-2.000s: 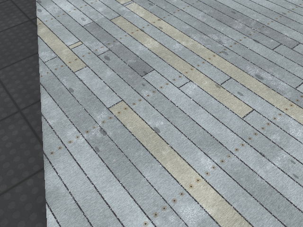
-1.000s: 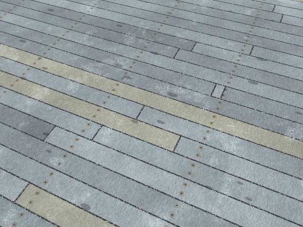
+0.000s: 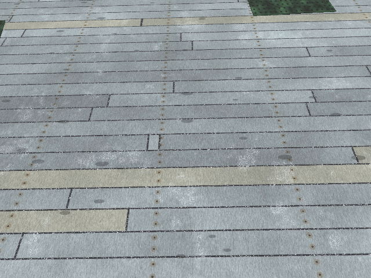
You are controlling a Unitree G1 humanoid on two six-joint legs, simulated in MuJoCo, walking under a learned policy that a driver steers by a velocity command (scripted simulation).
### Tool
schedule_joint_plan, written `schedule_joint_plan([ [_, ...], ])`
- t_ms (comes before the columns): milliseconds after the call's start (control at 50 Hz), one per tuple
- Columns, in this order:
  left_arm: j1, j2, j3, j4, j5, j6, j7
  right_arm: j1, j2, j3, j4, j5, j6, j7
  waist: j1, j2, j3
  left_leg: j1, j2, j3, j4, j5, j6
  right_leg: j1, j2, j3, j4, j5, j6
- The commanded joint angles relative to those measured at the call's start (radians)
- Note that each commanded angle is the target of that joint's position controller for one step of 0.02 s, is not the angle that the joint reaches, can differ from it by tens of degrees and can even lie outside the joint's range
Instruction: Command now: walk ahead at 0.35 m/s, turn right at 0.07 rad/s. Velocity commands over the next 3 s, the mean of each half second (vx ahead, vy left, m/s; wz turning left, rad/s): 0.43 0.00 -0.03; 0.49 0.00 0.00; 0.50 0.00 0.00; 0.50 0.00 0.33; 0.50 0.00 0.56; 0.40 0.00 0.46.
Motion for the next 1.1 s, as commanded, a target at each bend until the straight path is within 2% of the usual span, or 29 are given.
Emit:
schedule_joint_plan([
  [20, 0.017, 0.166, 0.047, -0.031, 0.0, -0.027, 0.001, -0.14, -0.052, -0.007, -0.103, 0.003, -0.03, 0.0, 0.041, -0.144, 0.106, -0.118, 0.006, 0.004, -0.099, 0.007, 0.009, -0.027, -0.275, 0.237, -0.136, -0.226, -0.173],
  [60, 0.021, 0.178, 0.051, -0.021, 0.0, -0.031, -0.002, -0.152, -0.051, -0.005, -0.112, 0.006, -0.035, -0.002, 0.039, -0.137, 0.116, -0.051, 0.0, 0.009, -0.157, -0.001, 0.023, -0.076, -0.281, 0.234, -0.121, -0.23, -0.172],
  [100, 0.002, 0.192, 0.055, -0.016, -0.002, -0.034, -0.004, -0.125, -0.052, -0.005, -0.11, 0.01, -0.042, -0.007, 0.013, -0.121, 0.119, 0.073, -0.012, 0.019, -0.217, 0.014, 0.046, -0.15, -0.283, 0.229, -0.095, -0.225, -0.16],
  [140, -0.015, 0.181, 0.051, -0.007, -0.003, -0.034, -0.004, 0.003, -0.059, -0.011, -0.067, 0.005, -0.056, -0.021, -0.059, -0.067, 0.099, 0.313, -0.048, 0.037, -0.32, 0.037, 0.062, -0.268, -0.24, 0.182, 0.017, -0.166, -0.124],
  [160, -0.016, 0.144, 0.038, -0.007, 0.006, -0.039, -0.004, 0.127, -0.093, -0.023, -0.029, 0.002, -0.069, -0.035, -0.113, -0.003, 0.043, 0.489, -0.016, -0.027, -0.365, -0.02, 0.077, -0.346, -0.184, 0.125, 0.183, -0.079, -0.096],
  [180, -0.033, 0.054, 0.01, -0.048, -0.005, -0.045, -0.01, 0.253, -0.201, -0.045, -0.021, -0.017, -0.081, -0.048, -0.163, 0.213, -0.05, 0.649, 0.247, -0.389, -0.532, -0.314, 0.147, -0.497, -0.056, -0.014, 0.54, -0.159, -0.038],
  [200, -0.052, 0.111, 0.025, -0.065, 0.005, -0.042, -0.006, 0.292, -0.256, -0.06, 0.001, 0.003, -0.077, -0.041, -0.15, 0.246, -0.02, 0.601, 0.367, -0.728, -0.678, -0.518, 0.224, -0.665, 0.032, -0.03, 0.74, -0.334, -0.031],
  [220, -0.037, 0.154, 0.038, -0.048, 0.022, -0.035, -0.008, 0.2, -0.184, -0.04, -0.015, 0.01, -0.071, -0.035, -0.083, 0.099, 0.058, 0.508, 0.345, -0.66, -0.665, -0.545, 0.228, -0.681, -0.044, 0.038, 0.847, -0.272, -0.047],
  [240, -0.036, 0.145, 0.037, -0.031, 0.021, -0.034, -0.022, 0.114, -0.128, -0.023, -0.033, 0.018, -0.074, -0.029, -0.041, 0.045, 0.094, 0.432, 0.293, -0.552, -0.658, -0.441, 0.212, -0.66, -0.082, 0.036, 0.849, -0.182, -0.048],
  [280, -0.028, 0.121, 0.033, -0.012, 0.02, -0.025, -0.035, 0.063, -0.077, -0.005, -0.034, 0.021, -0.087, -0.029, -0.007, 0.045, 0.091, 0.376, 0.201, -0.366, -0.685, -0.193, 0.17, -0.602, -0.126, 0.005, 0.806, -0.081, -0.023],
  [320, -0.031, 0.103, 0.026, 0.003, 0.026, -0.016, -0.042, 0.084, -0.073, -0.002, -0.014, 0.023, -0.103, -0.031, -0.007, 0.057, 0.069, 0.377, 0.16, -0.26, -0.686, 0.041, 0.171, -0.591, -0.133, -0.026, 0.822, -0.009, 0.002],
  [400, -0.167, 0.09, 0.02, -0.032, 0.028, -0.008, -0.043, 0.174, -0.064, 0.001, 0.046, 0.034, -0.11, -0.028, -0.028, 0.034, 0.091, 0.43, 0.142, -0.164, -0.692, 0.311, 0.192, -0.702, -0.152, -0.064, 0.762, 0.078, 0.042],
  [480, -0.321, 0.057, 0.003, -0.076, 0.022, -0.009, -0.045, 0.213, -0.054, 0.006, 0.09, 0.03, -0.11, -0.031, -0.056, 0.043, 0.113, 0.43, 0.11, -0.093, -0.683, 0.451, 0.185, -0.671, -0.133, -0.105, 0.548, 0.17, 0.055],
  [560, -0.413, 0.057, -0.005, -0.101, 0.015, -0.015, -0.043, 0.246, -0.069, 0.004, 0.13, 0.025, -0.111, -0.042, -0.07, 0.041, 0.128, 0.488, 0.145, -0.082, -0.667, 0.547, 0.183, -0.592, -0.102, -0.125, 0.376, 0.199, 0.02],
  [600, -0.402, 0.068, -0.001, -0.1, 0.016, -0.019, -0.036, 0.233, -0.08, 0.003, 0.145, 0.022, -0.108, -0.048, -0.05, 0.042, 0.123, 0.53, 0.167, -0.077, -0.621, 0.678, 0.176, -0.533, -0.08, -0.13, 0.33, 0.158, -0.014],
  [620, -0.361, 0.079, 0.004, -0.086, 0.016, -0.021, -0.03, 0.217, -0.085, 0.003, 0.149, 0.021, -0.107, -0.052, -0.025, 0.049, 0.098, 0.55, 0.17, -0.068, -0.559, 0.821, 0.166, -0.467, -0.055, -0.137, 0.315, 0.114, -0.034],
  [640, -0.277, 0.097, 0.013, -0.059, 0.017, -0.025, -0.021, 0.204, -0.097, 0.0, 0.154, 0.017, -0.104, -0.054, 0.012, 0.06, 0.048, 0.565, 0.166, -0.06, -0.454, 0.958, 0.153, -0.368, -0.024, -0.143, 0.304, 0.065, -0.054],
  [660, -0.13, 0.118, 0.025, -0.009, 0.018, -0.033, -0.011, 0.192, -0.105, -0.001, 0.159, 0.015, -0.098, -0.055, 0.075, 0.048, -0.035, 0.546, 0.142, -0.036, -0.278, 1.005, 0.137, -0.199, 0.005, -0.155, 0.252, 0.063, -0.081],
  [680, 0.036, 0.16, 0.043, 0.037, 0.036, -0.043, 0.001, 0.194, -0.097, 0.003, 0.151, 0.021, -0.097, -0.054, 0.139, 0.022, -0.136, 0.389, 0.112, -0.016, -0.046, 0.809, 0.124, 0.059, -0.083, -0.068, 0.244, 0.052, -0.119],
  [700, 0.144, 0.277, 0.076, 0.045, 0.065, -0.042, 0.013, 0.301, 0.015, 0.03, 0.114, 0.057, -0.098, -0.04, 0.106, -0.195, -0.309, 0.033, -0.017, 0.037, 0.36, 0.293, 0.076, 0.4, -0.408, 0.393, 0.227, -0.104, -0.243],
  [720, 0.117, 0.238, 0.073, 0.049, 0.023, -0.031, 0.002, 0.29, -0.046, 0.012, 0.136, 0.041, -0.095, -0.044, 0.105, -0.182, -0.349, -0.12, -0.126, -0.061, 0.533, -0.242, 0.084, 0.397, -0.489, 0.701, 0.063, -0.141, -0.29],
  [740, 0.002, 0.203, 0.064, 0.046, 0.0, -0.028, 0.0, 0.179, -0.08, -0.001, 0.106, 0.027, -0.094, -0.045, 0.059, -0.113, -0.148, -0.198, -0.053, -0.105, 0.548, -0.149, 0.096, 0.24, -0.431, 0.529, 0.04, -0.176, -0.249],
  [760, -0.07, 0.139, 0.05, 0.037, -0.002, -0.033, -0.003, 0.124, -0.063, 0.005, 0.092, 0.026, -0.103, -0.04, 0.037, -0.073, -0.042, -0.183, -0.012, -0.098, 0.485, -0.069, 0.1, 0.087, -0.394, 0.401, -0.002, -0.111, -0.222],
  [780, -0.098, 0.105, 0.04, 0.044, 0.001, -0.041, -0.003, 0.106, -0.045, 0.007, 0.097, 0.024, -0.1, -0.036, 0.006, -0.065, 0.019, -0.141, 0.021, -0.09, 0.422, -0.034, 0.099, -0.018, -0.342, 0.299, -0.036, -0.022, -0.185],
  [820, -0.094, 0.076, 0.03, 0.072, 0.0, -0.057, -0.002, 0.146, -0.016, 0.013, 0.116, -0.001, -0.074, -0.026, -0.041, -0.087, 0.047, -0.047, 0.046, -0.079, 0.356, -0.013, 0.079, -0.138, -0.287, 0.187, -0.073, 0.106, -0.156],
  [880, -0.048, 0.1, 0.036, 0.109, -0.007, -0.077, -0.004, 0.088, -0.001, 0.015, 0.102, -0.002, -0.055, -0.011, -0.052, -0.083, 0.061, -0.1, 0.067, -0.045, 0.289, 0.056, 0.052, -0.144, -0.257, 0.105, -0.127, 0.163, -0.164],
  [940, 0.011, 0.1, 0.035, 0.143, -0.01, -0.077, -0.005, -0.057, -0.004, 0.017, 0.058, 0.001, -0.052, -0.008, -0.025, -0.073, 0.099, -0.196, 0.087, -0.015, 0.155, 0.175, 0.026, -0.102, -0.227, 0.049, -0.152, 0.227, -0.154],
  [1000, 0.059, 0.099, 0.031, 0.168, -0.011, -0.075, -0.005, -0.174, 0.013, 0.027, 0.026, 0.009, -0.058, -0.007, 0.006, -0.074, 0.109, -0.187, 0.068, 0.018, -0.02, 0.275, 0.019, -0.064, -0.206, 0.003, -0.141, 0.316, -0.132],
  [1100, 0.151, 0.106, 0.027, 0.217, 0.001, -0.069, 0.009, -0.312, 0.008, 0.034, -0.015, 0.011, -0.064, -0.012, 0.05, -0.08, 0.12, -0.198, 0.028, 0.041, -0.177, 0.282, 0.049, 0.104, -0.251, 0.002, -0.095, 0.435, -0.131],
])
Next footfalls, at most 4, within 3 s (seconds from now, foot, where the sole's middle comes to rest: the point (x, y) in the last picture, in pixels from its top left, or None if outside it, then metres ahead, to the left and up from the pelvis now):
0.16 left None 0.15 0.13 -0.79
0.68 right None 0.49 -0.04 -0.79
1.22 left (170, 216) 0.79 0.13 -0.79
1.76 right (213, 161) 1.08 -0.06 -0.79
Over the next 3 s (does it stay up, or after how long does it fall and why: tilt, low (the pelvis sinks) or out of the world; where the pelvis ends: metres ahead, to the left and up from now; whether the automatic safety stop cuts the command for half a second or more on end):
stays up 1.50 0.23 -0.01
